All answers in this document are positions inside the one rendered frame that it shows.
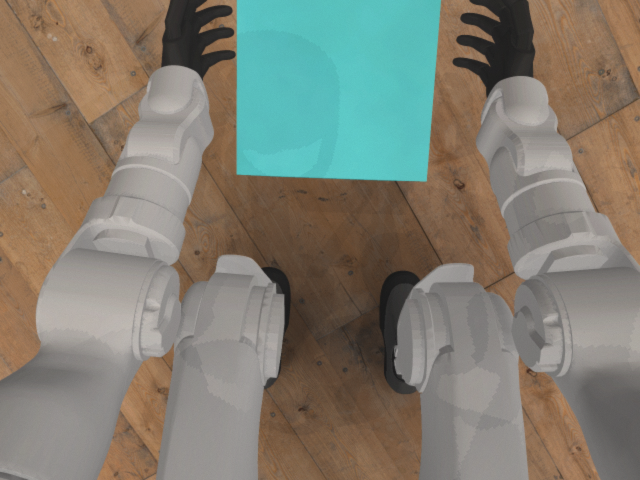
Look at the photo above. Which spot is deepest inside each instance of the carton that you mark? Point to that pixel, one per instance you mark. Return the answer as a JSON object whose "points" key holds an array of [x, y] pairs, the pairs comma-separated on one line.
{"points": [[336, 89]]}

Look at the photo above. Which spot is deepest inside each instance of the robot left forearm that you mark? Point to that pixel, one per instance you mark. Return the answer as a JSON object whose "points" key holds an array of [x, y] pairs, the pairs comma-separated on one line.
{"points": [[144, 206]]}

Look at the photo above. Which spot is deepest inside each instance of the right robot shin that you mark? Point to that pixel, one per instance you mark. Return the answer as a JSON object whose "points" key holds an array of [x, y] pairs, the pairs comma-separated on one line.
{"points": [[462, 272]]}

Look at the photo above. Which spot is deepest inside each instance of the right robot hand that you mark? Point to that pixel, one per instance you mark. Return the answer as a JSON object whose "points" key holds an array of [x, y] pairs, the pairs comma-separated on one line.
{"points": [[513, 52]]}

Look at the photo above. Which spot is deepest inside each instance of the right robot upper arm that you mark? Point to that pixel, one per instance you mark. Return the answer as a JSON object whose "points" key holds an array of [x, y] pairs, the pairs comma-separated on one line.
{"points": [[582, 328]]}

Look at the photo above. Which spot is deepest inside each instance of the robot right forearm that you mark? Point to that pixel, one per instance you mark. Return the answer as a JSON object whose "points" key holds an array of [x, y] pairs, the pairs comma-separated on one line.
{"points": [[551, 221]]}

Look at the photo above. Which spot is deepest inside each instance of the left robot upper arm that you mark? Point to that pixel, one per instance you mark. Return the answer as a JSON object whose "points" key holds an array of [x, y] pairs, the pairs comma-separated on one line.
{"points": [[102, 315]]}

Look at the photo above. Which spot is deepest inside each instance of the left robot hand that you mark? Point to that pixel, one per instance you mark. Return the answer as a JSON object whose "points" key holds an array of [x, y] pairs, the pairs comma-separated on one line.
{"points": [[183, 46]]}

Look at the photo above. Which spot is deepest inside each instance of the robot left foot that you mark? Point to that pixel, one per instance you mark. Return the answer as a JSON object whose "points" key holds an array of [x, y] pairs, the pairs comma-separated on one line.
{"points": [[282, 287]]}

